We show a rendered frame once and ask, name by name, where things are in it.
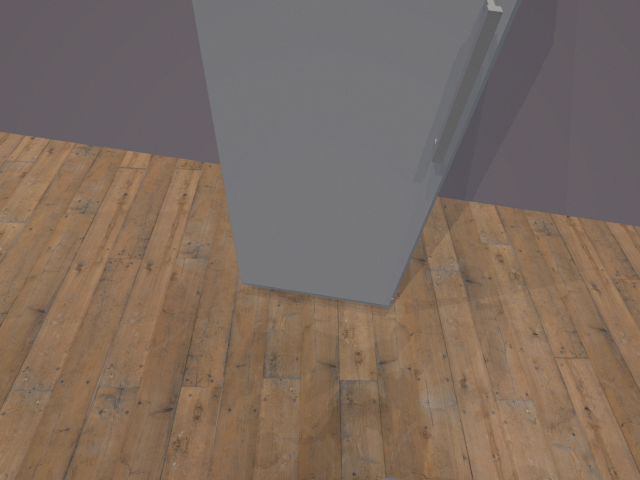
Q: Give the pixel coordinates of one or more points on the fridge door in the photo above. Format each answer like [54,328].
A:
[325,113]

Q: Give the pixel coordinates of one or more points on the handle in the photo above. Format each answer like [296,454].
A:
[479,48]

